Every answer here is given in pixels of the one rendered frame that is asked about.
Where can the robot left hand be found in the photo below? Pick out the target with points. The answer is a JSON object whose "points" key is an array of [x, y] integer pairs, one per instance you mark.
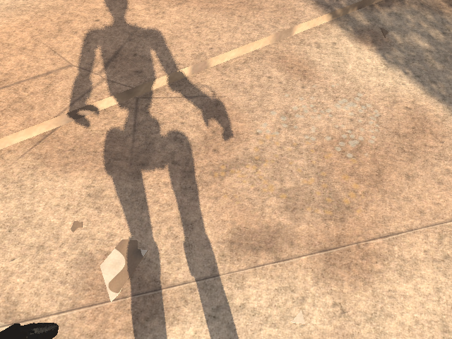
{"points": [[30, 331]]}

